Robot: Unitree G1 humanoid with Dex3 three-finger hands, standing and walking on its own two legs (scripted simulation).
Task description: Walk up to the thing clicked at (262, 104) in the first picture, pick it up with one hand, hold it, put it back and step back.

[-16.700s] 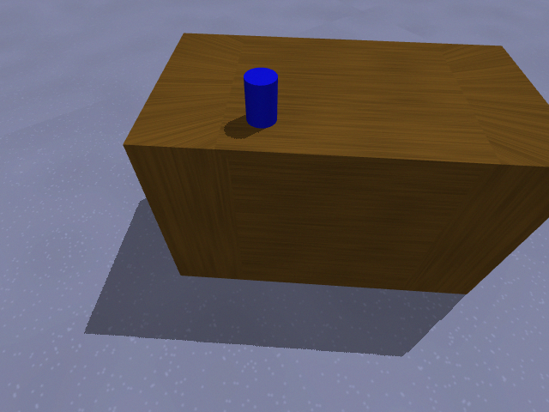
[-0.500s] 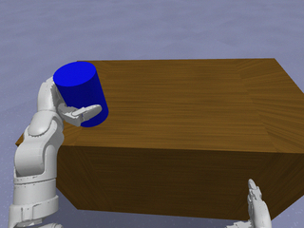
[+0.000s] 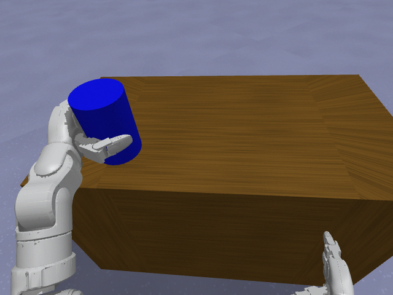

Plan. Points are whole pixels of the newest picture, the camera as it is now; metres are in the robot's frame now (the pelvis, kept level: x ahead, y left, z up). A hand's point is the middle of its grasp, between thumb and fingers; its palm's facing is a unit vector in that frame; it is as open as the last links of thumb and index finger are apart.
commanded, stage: hold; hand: left
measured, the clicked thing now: (109, 123) +0.33 +0.16 +0.22
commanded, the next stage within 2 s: crouch in 1.78 s
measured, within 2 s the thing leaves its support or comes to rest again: neither
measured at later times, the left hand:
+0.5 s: hand (102, 119) +0.33 +0.17 +0.24, palm faces +0.12 -0.99 -0.02, open 11.5 cm
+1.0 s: hand (97, 136) +0.31 +0.18 +0.21, palm faces +0.17 -0.98 -0.05, open 11.5 cm
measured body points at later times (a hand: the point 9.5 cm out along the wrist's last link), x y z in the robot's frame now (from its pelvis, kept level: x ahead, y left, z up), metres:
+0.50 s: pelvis +0.00 +0.00 +0.00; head -0.03 -0.03 +0.45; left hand +0.32 +0.22 +0.24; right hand +0.18 -0.25 -0.07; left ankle +0.01 +0.12 -0.73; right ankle +0.00 -0.13 -0.73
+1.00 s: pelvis +0.00 +0.00 +0.00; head -0.03 -0.03 +0.45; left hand +0.30 +0.23 +0.22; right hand +0.17 -0.26 -0.07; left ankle +0.01 +0.12 -0.73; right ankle +0.00 -0.13 -0.73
